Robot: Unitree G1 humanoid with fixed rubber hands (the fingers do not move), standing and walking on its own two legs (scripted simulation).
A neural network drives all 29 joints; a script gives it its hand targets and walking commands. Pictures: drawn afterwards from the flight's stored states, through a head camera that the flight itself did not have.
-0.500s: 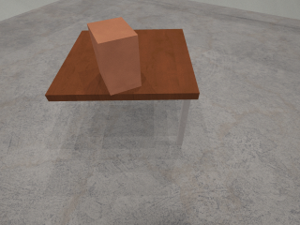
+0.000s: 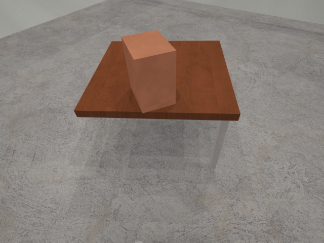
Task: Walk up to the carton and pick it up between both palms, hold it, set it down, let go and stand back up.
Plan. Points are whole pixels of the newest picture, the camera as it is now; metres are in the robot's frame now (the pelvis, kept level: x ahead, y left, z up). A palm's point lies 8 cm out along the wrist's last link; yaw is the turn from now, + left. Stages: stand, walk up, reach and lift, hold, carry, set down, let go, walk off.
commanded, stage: walk up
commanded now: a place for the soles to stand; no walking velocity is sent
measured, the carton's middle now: (149, 72) +0.88 +0.09 -0.05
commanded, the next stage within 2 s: none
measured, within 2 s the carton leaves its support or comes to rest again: neither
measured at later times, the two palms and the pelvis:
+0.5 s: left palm (13, 235) +0.19 +0.41 -0.08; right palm (272, 233) +0.19 -0.26 -0.12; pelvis +0.14 +0.07 -0.01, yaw +0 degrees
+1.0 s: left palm (23, 176) +0.37 +0.49 -0.11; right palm (218, 154) +0.41 -0.15 -0.07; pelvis +0.33 +0.16 +0.00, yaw +0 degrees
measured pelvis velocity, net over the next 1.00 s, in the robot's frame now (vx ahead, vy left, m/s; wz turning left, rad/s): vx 0.33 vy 0.16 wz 0.00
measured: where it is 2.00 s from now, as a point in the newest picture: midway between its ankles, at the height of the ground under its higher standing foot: (151, 224)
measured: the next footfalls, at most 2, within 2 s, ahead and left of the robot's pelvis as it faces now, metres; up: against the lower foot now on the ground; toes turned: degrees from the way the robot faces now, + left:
left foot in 0.08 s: +0.18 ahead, +0.18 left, +0.00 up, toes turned +5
right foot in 0.46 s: +0.24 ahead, -0.05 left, +0.00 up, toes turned -4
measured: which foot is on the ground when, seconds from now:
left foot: up 0.00-0.06, down 0.08-0.48, up 0.50-0.80, down 0.82-1.00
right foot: down 0.00-0.10, up 0.12-0.44, down 0.46-0.86, up 0.88-1.00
